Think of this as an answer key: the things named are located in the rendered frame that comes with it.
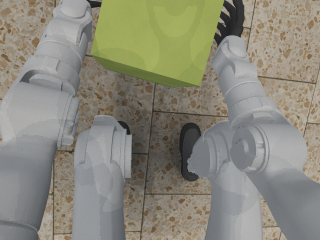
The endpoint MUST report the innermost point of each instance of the carton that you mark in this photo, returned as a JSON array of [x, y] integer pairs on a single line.
[[166, 42]]

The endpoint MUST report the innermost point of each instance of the robot left upper arm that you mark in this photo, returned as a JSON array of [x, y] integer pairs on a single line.
[[36, 122]]

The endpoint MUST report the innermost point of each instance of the robot right foot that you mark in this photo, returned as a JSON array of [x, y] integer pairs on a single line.
[[189, 134]]

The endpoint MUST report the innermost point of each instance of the left robot forearm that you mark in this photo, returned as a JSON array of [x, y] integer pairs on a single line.
[[60, 53]]

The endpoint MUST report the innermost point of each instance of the right robot forearm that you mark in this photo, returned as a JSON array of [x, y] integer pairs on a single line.
[[243, 92]]

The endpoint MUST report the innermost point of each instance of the robot right hand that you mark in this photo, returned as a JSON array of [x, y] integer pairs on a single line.
[[234, 23]]

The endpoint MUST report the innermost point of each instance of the robot right thigh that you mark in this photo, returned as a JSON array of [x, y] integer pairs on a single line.
[[235, 210]]

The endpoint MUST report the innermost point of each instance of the robot right upper arm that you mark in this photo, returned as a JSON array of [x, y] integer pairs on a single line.
[[273, 156]]

